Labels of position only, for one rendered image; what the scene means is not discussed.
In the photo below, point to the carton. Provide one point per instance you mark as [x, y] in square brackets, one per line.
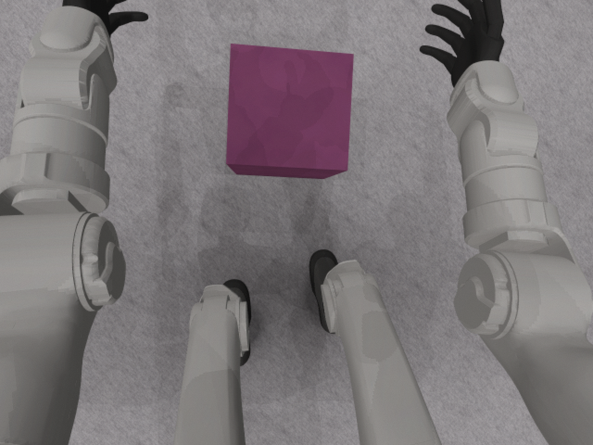
[288, 111]

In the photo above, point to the right robot upper arm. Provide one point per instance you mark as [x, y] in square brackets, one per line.
[532, 311]

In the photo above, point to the left robot thigh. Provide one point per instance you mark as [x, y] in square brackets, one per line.
[210, 408]

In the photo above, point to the robot thigh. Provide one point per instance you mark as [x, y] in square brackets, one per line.
[210, 408]
[389, 405]

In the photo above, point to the robot left hand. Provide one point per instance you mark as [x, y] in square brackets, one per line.
[101, 8]

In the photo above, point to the right robot thigh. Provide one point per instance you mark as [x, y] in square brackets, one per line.
[389, 405]

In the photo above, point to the right robot forearm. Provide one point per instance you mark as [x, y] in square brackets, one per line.
[507, 206]

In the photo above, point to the left robot forearm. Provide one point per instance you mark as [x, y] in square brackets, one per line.
[60, 127]

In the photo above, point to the robot right hand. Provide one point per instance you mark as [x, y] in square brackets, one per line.
[482, 33]

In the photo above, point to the left robot upper arm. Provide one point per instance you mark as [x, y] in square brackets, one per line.
[56, 271]

